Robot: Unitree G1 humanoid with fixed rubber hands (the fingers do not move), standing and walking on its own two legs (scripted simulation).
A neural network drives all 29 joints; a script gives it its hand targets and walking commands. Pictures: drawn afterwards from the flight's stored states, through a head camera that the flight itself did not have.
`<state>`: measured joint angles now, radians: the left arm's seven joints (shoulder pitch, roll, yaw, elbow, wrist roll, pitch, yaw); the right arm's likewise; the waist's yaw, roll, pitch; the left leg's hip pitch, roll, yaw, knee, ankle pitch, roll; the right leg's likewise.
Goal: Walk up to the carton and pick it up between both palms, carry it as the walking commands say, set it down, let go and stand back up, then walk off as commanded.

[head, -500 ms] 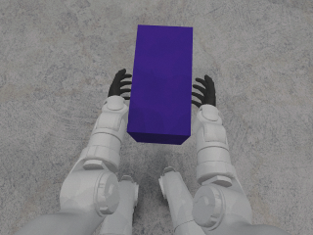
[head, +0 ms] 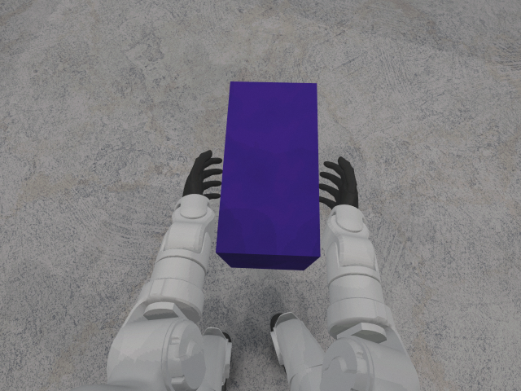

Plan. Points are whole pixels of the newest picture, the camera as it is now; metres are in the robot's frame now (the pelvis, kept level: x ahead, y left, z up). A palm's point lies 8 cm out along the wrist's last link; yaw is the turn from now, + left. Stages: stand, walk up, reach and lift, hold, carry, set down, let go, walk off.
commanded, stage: reach and lift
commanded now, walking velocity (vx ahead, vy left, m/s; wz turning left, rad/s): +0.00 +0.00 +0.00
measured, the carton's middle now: (270, 183) +0.44 -0.07 -0.13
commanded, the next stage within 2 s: none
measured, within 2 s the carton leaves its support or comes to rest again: neither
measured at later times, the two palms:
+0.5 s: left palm (181, 197) +0.37 +0.07 +0.02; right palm (356, 196) +0.35 -0.17 +0.03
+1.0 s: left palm (170, 191) +0.36 +0.07 +0.09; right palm (378, 191) +0.33 -0.16 +0.10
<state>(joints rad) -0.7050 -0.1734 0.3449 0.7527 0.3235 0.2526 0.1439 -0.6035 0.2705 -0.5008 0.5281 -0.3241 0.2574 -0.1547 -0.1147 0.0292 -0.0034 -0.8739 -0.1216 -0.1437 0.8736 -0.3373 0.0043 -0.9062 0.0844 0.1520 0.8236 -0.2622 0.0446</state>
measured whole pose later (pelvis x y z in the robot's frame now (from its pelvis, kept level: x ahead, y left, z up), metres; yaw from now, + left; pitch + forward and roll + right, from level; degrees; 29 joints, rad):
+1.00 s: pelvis +0.03 +0.01 +0.05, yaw +0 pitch -3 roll -1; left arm -0.47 -0.22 0.26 0.61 0.32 0.58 0.12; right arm -0.45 0.22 -0.35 0.48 -0.32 0.63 -0.13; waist -0.12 -0.01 -0.04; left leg -0.19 -0.09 -0.14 0.49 -0.25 0.04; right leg -0.22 0.04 0.15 0.44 -0.18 0.04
